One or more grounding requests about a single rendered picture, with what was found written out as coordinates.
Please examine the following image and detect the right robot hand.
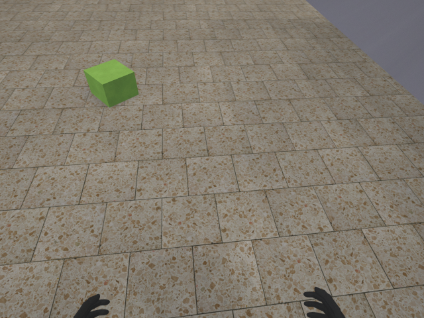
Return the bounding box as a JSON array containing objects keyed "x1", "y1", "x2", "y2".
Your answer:
[{"x1": 303, "y1": 287, "x2": 345, "y2": 318}]

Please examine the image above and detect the carton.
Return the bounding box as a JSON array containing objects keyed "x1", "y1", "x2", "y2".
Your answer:
[{"x1": 84, "y1": 59, "x2": 138, "y2": 108}]

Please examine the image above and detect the left robot hand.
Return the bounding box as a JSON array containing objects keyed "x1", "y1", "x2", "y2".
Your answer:
[{"x1": 74, "y1": 294, "x2": 110, "y2": 318}]

